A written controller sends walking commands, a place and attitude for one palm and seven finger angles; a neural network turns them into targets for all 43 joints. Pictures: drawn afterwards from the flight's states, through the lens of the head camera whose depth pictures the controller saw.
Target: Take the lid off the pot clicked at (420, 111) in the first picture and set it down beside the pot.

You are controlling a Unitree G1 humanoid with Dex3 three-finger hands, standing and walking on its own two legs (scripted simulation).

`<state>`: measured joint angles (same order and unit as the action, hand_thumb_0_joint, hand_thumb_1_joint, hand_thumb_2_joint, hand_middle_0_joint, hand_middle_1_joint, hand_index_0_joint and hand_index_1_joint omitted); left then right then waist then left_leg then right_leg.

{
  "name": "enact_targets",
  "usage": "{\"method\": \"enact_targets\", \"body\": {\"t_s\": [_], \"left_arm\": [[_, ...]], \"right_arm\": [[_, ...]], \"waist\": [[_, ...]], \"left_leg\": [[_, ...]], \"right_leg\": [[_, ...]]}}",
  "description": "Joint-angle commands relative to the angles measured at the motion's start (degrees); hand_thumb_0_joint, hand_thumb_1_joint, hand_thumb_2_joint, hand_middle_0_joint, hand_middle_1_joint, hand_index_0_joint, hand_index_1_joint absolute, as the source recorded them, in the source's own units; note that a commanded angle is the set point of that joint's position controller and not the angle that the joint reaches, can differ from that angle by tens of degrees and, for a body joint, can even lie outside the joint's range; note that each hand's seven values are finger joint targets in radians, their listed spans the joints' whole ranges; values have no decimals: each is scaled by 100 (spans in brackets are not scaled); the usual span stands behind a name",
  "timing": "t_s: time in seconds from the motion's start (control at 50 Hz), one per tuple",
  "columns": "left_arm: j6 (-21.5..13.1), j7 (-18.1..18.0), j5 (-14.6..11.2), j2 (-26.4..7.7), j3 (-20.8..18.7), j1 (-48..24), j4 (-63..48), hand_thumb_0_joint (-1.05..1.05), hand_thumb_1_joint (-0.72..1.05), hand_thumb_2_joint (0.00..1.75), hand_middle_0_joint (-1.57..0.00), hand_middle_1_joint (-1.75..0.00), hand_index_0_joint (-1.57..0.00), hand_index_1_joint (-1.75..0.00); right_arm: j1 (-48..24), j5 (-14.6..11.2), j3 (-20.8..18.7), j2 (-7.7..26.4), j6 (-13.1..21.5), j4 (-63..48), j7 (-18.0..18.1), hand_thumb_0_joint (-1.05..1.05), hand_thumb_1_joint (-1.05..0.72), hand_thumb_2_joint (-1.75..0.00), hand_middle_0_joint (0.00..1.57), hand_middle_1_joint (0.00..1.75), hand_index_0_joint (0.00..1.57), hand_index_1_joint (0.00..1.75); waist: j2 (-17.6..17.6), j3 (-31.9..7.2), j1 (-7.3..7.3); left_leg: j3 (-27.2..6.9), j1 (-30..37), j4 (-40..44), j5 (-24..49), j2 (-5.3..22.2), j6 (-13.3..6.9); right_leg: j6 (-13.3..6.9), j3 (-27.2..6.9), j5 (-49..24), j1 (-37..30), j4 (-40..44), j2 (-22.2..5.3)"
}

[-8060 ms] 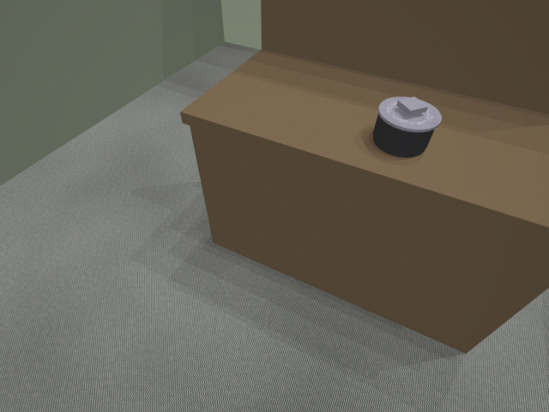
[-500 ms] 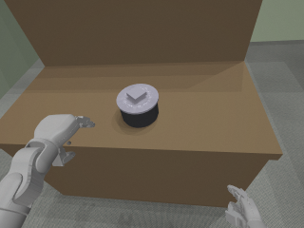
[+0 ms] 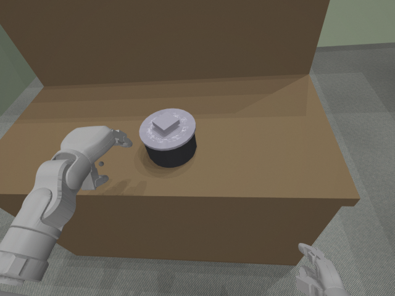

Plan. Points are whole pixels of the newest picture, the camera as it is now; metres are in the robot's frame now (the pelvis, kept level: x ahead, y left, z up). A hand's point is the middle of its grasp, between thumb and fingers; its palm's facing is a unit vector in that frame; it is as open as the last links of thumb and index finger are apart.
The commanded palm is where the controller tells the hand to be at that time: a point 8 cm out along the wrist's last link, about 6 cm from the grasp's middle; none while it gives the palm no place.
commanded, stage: move the open hand above the knob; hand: left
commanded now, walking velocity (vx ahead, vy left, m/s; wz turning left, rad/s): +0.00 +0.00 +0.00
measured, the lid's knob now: (166, 122) +0.53 +0.13 +0.04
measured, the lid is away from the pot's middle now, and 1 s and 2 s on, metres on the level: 0.00 0.00 0.00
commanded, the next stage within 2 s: none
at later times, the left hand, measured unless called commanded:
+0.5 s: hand (125, 140) +0.40 +0.19 +0.11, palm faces -0.25 -0.05 -0.97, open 10.3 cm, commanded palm +0.40 +0.19 +0.17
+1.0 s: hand (150, 117) +0.47 +0.15 +0.11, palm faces -0.30 -0.03 -0.95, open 10.3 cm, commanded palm +0.47 +0.15 +0.17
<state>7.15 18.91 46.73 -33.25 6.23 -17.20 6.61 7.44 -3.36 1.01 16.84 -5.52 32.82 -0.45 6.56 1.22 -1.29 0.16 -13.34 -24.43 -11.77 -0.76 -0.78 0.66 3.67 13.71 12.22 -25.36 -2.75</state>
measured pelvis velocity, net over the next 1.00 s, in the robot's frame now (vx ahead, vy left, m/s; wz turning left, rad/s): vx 0.01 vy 0.00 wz -0.02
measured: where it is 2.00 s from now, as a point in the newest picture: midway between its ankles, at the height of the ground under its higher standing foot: outside the picture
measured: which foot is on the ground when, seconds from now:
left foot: down 0.00-1.00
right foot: down 0.00-1.00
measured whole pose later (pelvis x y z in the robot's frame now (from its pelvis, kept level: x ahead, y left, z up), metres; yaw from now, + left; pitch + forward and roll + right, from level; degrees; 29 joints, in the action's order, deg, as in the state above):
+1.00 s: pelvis +0.01 +0.00 +0.00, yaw -1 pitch +6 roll +1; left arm 11.2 16.1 50.5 -24.3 15.2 -51.3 43.8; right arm 12.1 -4.3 0.6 16.1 -7.5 37.8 0.7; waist 4.5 -1.8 3.2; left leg 1.5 -19.9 -27.4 -14.0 -0.9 -1.2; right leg 1.0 2.2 15.8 19.5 -29.0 -3.0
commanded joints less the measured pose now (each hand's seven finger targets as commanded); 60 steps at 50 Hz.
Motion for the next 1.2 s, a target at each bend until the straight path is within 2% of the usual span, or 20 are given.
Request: {"method": "enact_targets", "body": {"t_s": [0.0, 0.02, 0.08, 0.2, 0.24, 0.28, 0.34, 0.42, 0.5, 0.54, 0.64, 0.7, 0.74, 0.82, 0.9, 0.94, 0.98, 1.02, 1.06, 1.18], "left_arm": [[55, -247, 81, -1502, -934, -1982, -787, 0, -30, 138, -81, -8, -81, -8], [64, -273, 55, -1670, -1164, -1838, -724, 0, -30, 138, -81, -8, -81, -8], [135, -228, 85, -1206, -576, -2456, -794, 0, -30, 138, -81, -8, -81, -8], [176, -290, 156, -1439, -716, -2894, -455, 0, -30, 138, -81, -8, -81, -8], [184, -293, 170, -1192, -499, -2943, -403, 0, -30, 138, -81, -8, -81, -8], [261, -316, 174, -1208, -498, -2988, 148, 0, -30, 138, -81, -8, -81, -8], [283, -305, 201, -1018, -257, -3413, -143, 0, -30, 138, -81, -8, -81, -8], [318, -348, 186, -1320, -600, -3439, 155, 0, -30, 138, -81, -8, -81, -8], [424, -338, 271, -854, -42, -4112, 569, 0, -30, 138, -81, -8, -81, -8], [421, -348, 285, -872, -37, -4389, 433, 0, -30, 138, -81, -8, -81, -8], [432, -374, 326, -926, -69, -4640, 1243, 0, -30, 138, -81, -8, -81, -8], [486, -376, 356, -483, 344, -5286, 1450, 0, -30, 138, -81, -8, -81, -8], [430, -397, 357, -679, 179, -5520, 1378, 0, -30, 138, -81, -8, -81, -8], [473, -441, 384, -473, 245, -5658, 2432, 0, -30, 138, -81, -8, -81, -8], [447, -494, 466, -266, 452, -6286, 2621, 0, -30, 138, -81, -8, -81, -8], [409, -536, 499, -657, 127, -6459, 2761, 0, -30, 138, -81, -8, -81, -8], [394, -564, 535, -378, 321, -6574, 2789, 0, -30, 138, -81, -8, -81, -8], [433, -586, 544, -386, 232, -6417, 3226, 0, -30, 138, -81, -8, -81, -8], [525, -590, 543, -195, 410, -6537, 3643, 0, -30, 138, -81, -8, -81, -8], [508, -664, 632, -256, 473, -7461, 3905, 0, -30, 138, -81, -8, -81, -8]], "right_arm": [[-661, -15, -204, 560, 239, -861, 27, 0, -90, -90, 20, 30, 20, 30], [-657, -25, -234, 601, 243, -878, 17, 0, -90, -90, 20, 30, 20, 30], [-658, -45, -213, 550, 189, -848, 27, 0, -90, -90, 20, 30, 20, 30], [-560, -63, -211, 574, 159, -747, 59, 0, -90, -90, 20, 30, 20, 30], [-580, -60, -193, 514, 172, -765, 49, 0, -90, -90, 20, 30, 20, 30], [-494, -92, -197, 578, 120, -676, 63, 0, -90, -90, 20, 30, 20, 30], [-562, -90, -201, 525, 121, -741, 55, 0, -90, -90, 20, 30, 20, 30], [-461, -92, -222, 599, 106, -682, 43, 0, -90, -90, 20, 30, 20, 30], [-413, -131, -199, 575, 25, -617, 60, 0, -90, -90, 20, 30, 20, 30], [-415, -108, -210, 535, 48, -650, 74, 0, -90, -90, 20, 30, 20, 30], [-238, -136, -196, 593, -8, -484, 114, 0, -90, -90, 20, 30, 20, 30], [-189, -147, -230, 557, -28, -428, 122, 0, -90, -90, 20, 30, 20, 30], [-99, -113, -252, 565, 6, -424, 130, 0, -90, -90, 20, 30, 20, 30], [137, -114, -253, 608, -29, -224, 157, 0, -90, -90, 20, 30, 20, 30], [230, -91, -274, 566, -7, -165, 176, 0, -90, -90, 20, 30, 20, 30], [347, -65, -277, 621, 0, -122, 189, 0, -90, -90, 20, 30, 20, 30], [400, -49, -285, 574, 35, -111, 179, 0, -90, -90, 20, 30, 20, 30], [502, -48, -301, 624, 5, -18, 169, 0, -90, -90, 20, 30, 20, 30], [554, -63, -297, 626, -19, 46, 168, 0, -90, -90, 20, 30, 20, 30], [847, -44, -332, 653, 105, 248, 291, 0, -90, -90, 20, 30, 20, 30]], "waist": [[-466, -1777, -14], [-608, -1753, -20], [-537, -1774, 92], [-549, -1934, 75], [-557, -2160, 86], [-694, -1793, 141], [-567, -2203, 145], [-667, -2168, 137], [-698, -2007, 247], [-564, -2368, 241], [-736, -2202, 297], [-603, -2195, 420], [-556, -2561, 399], [-869, -2199, 475], [-675, -2526, 527], [-755, -2696, 498], [-627, -2837, 517], [-801, -2651, 531], [-941, -2421, 608], [-814, -2768, 810]], "left_leg": [[-72, 663, 114, 1442, -183, -203], [-68, 621, 43, 1456, -169, -225], [-53, 697, 72, 1455, -181, -216], [-85, 659, 45, 1459, -184, -220], [-62, 738, -7, 1658, -203, -236], [-34, 516, 20, 1344, -182, -216], [-41, 714, -32, 1544, -192, -244], [-73, 656, -122, 1745, -152, -242], [-47, 544, -55, 1427, -157, -226], [-62, 720, -113, 1579, -170, -255], [-28, 499, -92, 1392, -152, -235], [-69, 644, -136, 1382, -142, -239], [-98, 782, -179, 1506, -143, -261], [-64, 491, -182, 1386, -130, -257], [-28, 662, -215, 1497, -129, -276], [-14, 577, -209, 1561, -120, -285], [-31, 698, -261, 1896, -123, -293], [-12, 557, -269, 1938, -82, -284], [51, 374, -248, 1678, -89, -284], [41, 526, -271, 1575, -82, -326]], "right_leg": [[-182, -64, -1609, -542, 191, 234], [-192, -90, -1702, -585, 169, 249], [-164, -55, -1693, -432, 165, 236], [-181, -70, -1698, -481, 83, 230], [-182, -61, -1826, -554, 20, 230], [-167, -52, -1665, -360, 64, 233], [-183, -79, -1772, -445, -12, 220], [-202, -80, -2024, -451, -60, 235], [-187, -36, -1733, -191, -48, 232], [-202, -77, -1775, -302, -93, 227], [-193, -61, -1723, -205, -84, 231], [-215, -22, -1587, 116, -108, 256], [-222, -56, -1666, -32, -138, 257], [-224, -14, -1646, 177, -109, 274], [-221, -48, -1752, 206, -170, 273], [-213, -87, -1916, 6, -180, 263], [-223, -63, -2144, 51, -236, 269], [-221, -61, -2163, 139, -200, 276], [-194, -52, -2085, 243, -181, 292], [-184, -120, -1993, 401, -153, 321]]}}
